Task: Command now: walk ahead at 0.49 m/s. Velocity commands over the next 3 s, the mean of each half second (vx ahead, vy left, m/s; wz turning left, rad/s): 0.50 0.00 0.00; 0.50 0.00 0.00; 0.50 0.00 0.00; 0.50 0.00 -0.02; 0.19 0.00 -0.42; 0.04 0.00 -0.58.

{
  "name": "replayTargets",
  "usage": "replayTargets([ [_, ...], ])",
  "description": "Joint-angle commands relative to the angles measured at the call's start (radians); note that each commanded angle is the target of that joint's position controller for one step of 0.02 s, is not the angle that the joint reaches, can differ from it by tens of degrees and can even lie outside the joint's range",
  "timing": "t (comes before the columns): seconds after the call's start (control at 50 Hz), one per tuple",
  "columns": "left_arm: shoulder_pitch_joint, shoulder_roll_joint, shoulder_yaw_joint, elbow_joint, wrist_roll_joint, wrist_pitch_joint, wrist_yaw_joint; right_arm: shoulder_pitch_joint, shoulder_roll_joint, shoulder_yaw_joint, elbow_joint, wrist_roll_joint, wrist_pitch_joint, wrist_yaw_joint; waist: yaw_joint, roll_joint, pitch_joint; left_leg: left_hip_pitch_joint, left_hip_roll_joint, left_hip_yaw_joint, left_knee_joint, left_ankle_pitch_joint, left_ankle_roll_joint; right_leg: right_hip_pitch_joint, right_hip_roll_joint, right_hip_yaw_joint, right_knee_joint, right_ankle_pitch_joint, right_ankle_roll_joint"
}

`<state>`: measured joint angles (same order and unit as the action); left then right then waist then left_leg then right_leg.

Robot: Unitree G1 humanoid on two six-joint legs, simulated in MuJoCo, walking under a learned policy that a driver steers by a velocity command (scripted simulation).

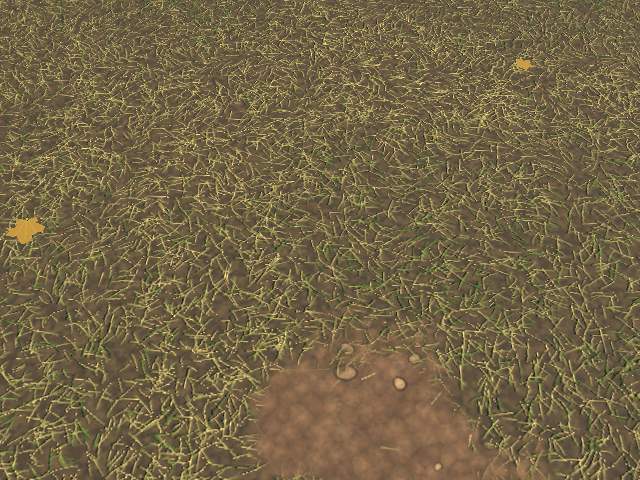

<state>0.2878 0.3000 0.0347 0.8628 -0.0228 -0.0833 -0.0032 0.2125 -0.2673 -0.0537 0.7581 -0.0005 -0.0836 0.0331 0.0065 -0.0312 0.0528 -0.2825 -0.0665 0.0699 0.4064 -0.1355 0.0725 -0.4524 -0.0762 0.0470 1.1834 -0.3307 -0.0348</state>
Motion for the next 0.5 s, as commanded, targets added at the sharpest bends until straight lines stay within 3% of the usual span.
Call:
replayTargets([
  [0.02, 0.074, 0.056, 0.017, -0.046, 0.009, 0.012, 0.008, -0.025, -0.097, -0.023, -0.038, 0.003, -0.035, 0.003, 0.036, 0.095, -0.05, 0.05, 0.275, -0.273, -0.286, 0.075, 0.194, -0.103, -0.084, 0.029, -0.043, 0.062, 0.027],
  [0.08, -0.043, 0.055, 0.015, -0.096, 0.024, 0.014, 0.013, 0.017, -0.133, -0.032, -0.004, 0.002, -0.038, -0.01, 0.014, 0.083, -0.003, 0.04, 0.256, -0.203, -0.315, 0.123, 0.194, -0.183, -0.096, 0.017, -0.21, 0.211, 0.06],
  [0.14, -0.161, 0.032, 0.004, -0.128, 0.023, -0.001, 0.001, 0.056, -0.154, -0.034, 0.015, 0.009, -0.027, -0.022, -0.03, 0.071, 0.011, 0.052, 0.215, -0.126, -0.308, 0.141, 0.153, -0.143, -0.061, -0.019, -0.457, 0.401, 0.06],
  [0.18, -0.232, 0.027, 0.0, -0.148, 0.015, -0.007, -0.01, 0.109, -0.177, -0.038, 0.038, 0.017, -0.021, -0.025, -0.065, 0.069, 0.012, 0.093, 0.231, -0.125, -0.3, 0.112, 0.144, -0.117, -0.034, -0.037, -0.547, 0.456, 0.06],
  [0.24, -0.296, 0.049, 0.004, -0.182, 0.007, -0.012, -0.025, 0.152, -0.188, -0.042, 0.07, 0.025, -0.004, -0.028, -0.078, 0.077, 0.02, 0.22, 0.287, -0.149, -0.248, 0.109, 0.131, -0.154, -0.023, -0.018, -0.629, 0.411, 0.034],
  [0.3, -0.271, 0.08, 0.016, -0.191, 0.008, -0.017, -0.037, 0.15, -0.201, -0.047, 0.085, 0.026, 0.017, -0.035, -0.042, 0.099, -0.007, 0.32, 0.327, -0.171, -0.16, 0.223, 0.101, -0.103, 0.001, -0.026, -0.673, 0.282, -0.008],
  [0.32, -0.2, 0.1, 0.027, -0.174, 0.009, -0.019, -0.036, 0.129, -0.205, -0.047, 0.084, 0.025, 0.024, -0.037, 0.004, 0.104, -0.048, 0.325, 0.308, -0.15, -0.07, 0.365, 0.082, 0.0, 0.029, -0.054, -0.697, 0.259, -0.028],
  [0.34, -0.053, 0.143, 0.052, -0.13, 0.012, -0.018, -0.029, 0.128, -0.182, -0.037, 0.082, 0.018, 0.03, -0.038, 0.071, 0.085, -0.144, 0.283, 0.252, -0.108, 0.113, 0.466, 0.055, 0.205, 0.054, -0.078, -0.704, 0.262, -0.059],
  [0.36, 0.125, 0.22, 0.075, -0.098, 0.02, -0.014, -0.019, 0.147, -0.127, -0.012, 0.057, -0.006, 0.029, -0.041, 0.127, -0.025, -0.304, 0.105, 0.189, -0.056, 0.426, 0.249, 0.017, 0.5, -0.112, 0.101, -0.668, 0.302, -0.121],
  [0.38, 0.169, 0.299, 0.093, -0.075, 0.021, -0.008, -0.024, 0.285, -0.003, 0.023, 0.047, 0.002, 0.006, -0.029, 0.052, -0.299, -0.414, -0.313, 0.0, -0.061, 0.766, -0.376, -0.05, 0.831, -0.317, 0.582, -0.781, 0.071, -0.288],
  [0.4, 0.173, 0.184, 0.065, -0.086, 0.013, -0.009, -0.027, 0.219, -0.112, 0.001, 0.063, 0.024, -0.012, -0.025, 0.105, -0.179, -0.397, -0.431, 0.036, -0.197, 0.878, -0.446, -0.037, 0.818, -0.303, 0.677, -0.882, -0.089, -0.265],
  [0.42, 0.096, 0.145, 0.051, -0.1, 0.017, -0.012, -0.025, 0.113, -0.168, -0.015, 0.03, 0.047, -0.024, -0.022, 0.098, -0.118, -0.249, -0.492, 0.088, -0.182, 0.889, -0.358, -0.019, 0.699, -0.272, 0.53, -0.896, -0.06, -0.219],
  [0.44, 0.02, 0.128, 0.044, -0.114, 0.022, -0.012, -0.024, 0.059, -0.159, -0.012, 0.017, 0.04, -0.027, -0.028, 0.068, -0.042, -0.173, -0.465, 0.139, -0.152, 0.849, -0.266, -0.019, 0.566, -0.235, 0.419, -0.91, 0.057, -0.199],
  [0.46, -0.026, 0.105, 0.038, -0.12, 0.027, -0.013, -0.025, 0.039, -0.15, -0.015, 0.013, 0.021, -0.025, -0.031, 0.042, -0.03, -0.119, -0.433, 0.169, -0.147, 0.791, -0.207, -0.026, 0.459, -0.207, 0.344, -0.933, 0.169, -0.199],
  [0.5, -0.054, 0.078, 0.031, -0.119, 0.035, -0.021, -0.027, 0.075, -0.122, -0.016, 0.026, 0.016, -0.006, -0.03, -0.004, -0.055, -0.107, -0.332, 0.199, -0.152, 0.73, -0.146, -0.036, 0.359, -0.16, 0.248, -0.985, 0.271, -0.192],
])
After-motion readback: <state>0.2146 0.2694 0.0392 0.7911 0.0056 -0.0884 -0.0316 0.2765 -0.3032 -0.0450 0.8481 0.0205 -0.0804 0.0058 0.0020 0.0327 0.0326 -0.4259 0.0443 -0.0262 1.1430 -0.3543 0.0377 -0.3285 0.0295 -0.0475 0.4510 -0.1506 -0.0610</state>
